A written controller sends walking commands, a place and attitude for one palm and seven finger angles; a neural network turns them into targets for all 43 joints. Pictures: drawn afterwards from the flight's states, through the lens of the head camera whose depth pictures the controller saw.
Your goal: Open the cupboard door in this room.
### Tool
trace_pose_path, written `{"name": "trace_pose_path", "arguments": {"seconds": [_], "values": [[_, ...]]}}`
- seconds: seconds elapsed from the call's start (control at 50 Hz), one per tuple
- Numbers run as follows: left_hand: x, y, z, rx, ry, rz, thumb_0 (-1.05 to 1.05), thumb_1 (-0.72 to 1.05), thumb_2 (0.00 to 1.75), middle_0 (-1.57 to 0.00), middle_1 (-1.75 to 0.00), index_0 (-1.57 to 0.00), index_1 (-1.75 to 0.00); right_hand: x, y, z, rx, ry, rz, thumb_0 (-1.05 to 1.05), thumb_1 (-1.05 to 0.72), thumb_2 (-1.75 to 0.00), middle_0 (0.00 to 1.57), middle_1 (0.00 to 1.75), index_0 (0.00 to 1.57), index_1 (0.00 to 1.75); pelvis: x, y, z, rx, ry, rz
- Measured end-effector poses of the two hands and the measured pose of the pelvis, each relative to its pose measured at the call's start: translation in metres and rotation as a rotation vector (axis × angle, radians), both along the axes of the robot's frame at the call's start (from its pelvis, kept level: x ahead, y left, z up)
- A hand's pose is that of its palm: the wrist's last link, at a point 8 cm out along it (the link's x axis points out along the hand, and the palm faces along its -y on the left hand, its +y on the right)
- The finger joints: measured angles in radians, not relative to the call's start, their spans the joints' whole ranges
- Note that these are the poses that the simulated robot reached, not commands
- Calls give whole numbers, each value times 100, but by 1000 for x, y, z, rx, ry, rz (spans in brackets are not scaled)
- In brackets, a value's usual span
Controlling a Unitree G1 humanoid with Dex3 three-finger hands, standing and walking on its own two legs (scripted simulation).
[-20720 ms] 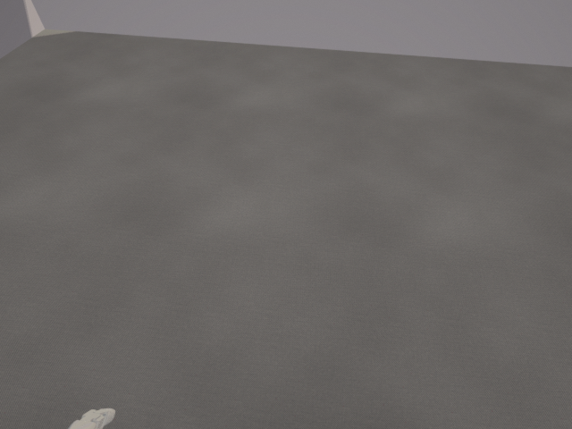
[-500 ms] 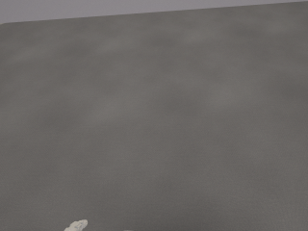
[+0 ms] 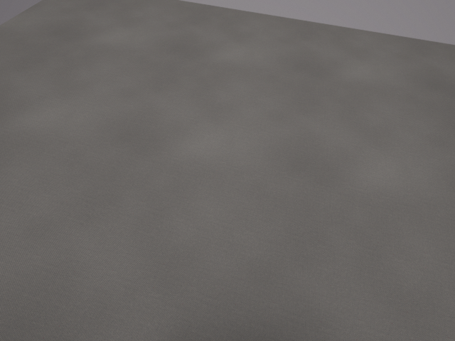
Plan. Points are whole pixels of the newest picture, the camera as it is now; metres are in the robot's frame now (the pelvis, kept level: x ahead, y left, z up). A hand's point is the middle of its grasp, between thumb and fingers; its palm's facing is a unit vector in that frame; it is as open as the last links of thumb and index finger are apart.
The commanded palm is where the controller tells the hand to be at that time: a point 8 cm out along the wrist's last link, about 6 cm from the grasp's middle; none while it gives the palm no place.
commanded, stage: turn or walk to find it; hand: left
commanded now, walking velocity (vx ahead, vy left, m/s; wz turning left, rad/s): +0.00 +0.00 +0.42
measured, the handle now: out of the picture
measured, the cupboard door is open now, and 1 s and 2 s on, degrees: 0 0 0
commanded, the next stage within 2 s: stand and wait in 0.26 s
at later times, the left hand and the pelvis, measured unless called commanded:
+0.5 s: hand out of the picture +0.05 +0.18 -0.14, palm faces +0.21 -0.94 -0.27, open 7.4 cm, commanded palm none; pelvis -0.02 -0.03 +0.01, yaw +12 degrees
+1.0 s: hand out of the picture -0.12 +0.21 -0.17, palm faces +0.49 -0.83 -0.26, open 7.4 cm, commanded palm none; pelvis -0.05 +0.00 +0.01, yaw +27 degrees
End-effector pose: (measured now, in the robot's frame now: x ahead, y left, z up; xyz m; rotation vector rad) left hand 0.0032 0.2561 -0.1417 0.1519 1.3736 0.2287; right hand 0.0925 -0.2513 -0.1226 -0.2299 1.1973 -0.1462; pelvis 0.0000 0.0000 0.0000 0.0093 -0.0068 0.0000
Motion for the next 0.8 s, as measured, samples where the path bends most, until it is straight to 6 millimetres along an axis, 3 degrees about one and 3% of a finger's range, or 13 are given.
{"name": "trace_pose_path", "arguments": {"seconds": [0.08,0.22,0.32,0.44,0.64,0.72,0.8], "values": [[-7,15,2,-1,24,30,1,91,90,-20,-30,-20,-30,12,19,13,-10,-42,42,0,-91,-90,20,30,20,30,-4,9,7,-9,-8,24],[13,18,17,3,-84,47,1,91,90,-20,-30,-20,-30,9,32,16,12,-30,76,0,-91,-90,20,30,21,30,-9,11,16,-19,-4,76],[31,6,25,18,-150,42,1,91,90,-20,-30,-20,-30,-6,24,6,36,10,74,0,-90,-90,20,30,21,30,-13,1,15,-12,1,111],[39,-22,31,55,-224,48,1,91,90,-20,-30,-20,-30,-26,-4,-19,71,79,75,0,-90,-90,20,30,21,30,-17,-25,4,4,11,170],[-21,-53,40,56,-166,173,1,90,90,-20,-30,-21,-30,-23,-30,-15,52,157,158,0,-91,-90,20,30,20,30,-22,-41,15,29,-2,284],[-51,-54,35,43,-129,237,1,90,90,-21,-30,-21,-30,-9,-23,-10,30,163,218,0,-91,-90,20,30,20,30,-26,-39,15,31,0,328],[-87,-46,25,29,-87,305,1,90,90,-21,-30,-21,-30,15,-2,-5,9,128,300,0,-91,-90,20,30,20,30,-33,-30,13,24,3,373]]}}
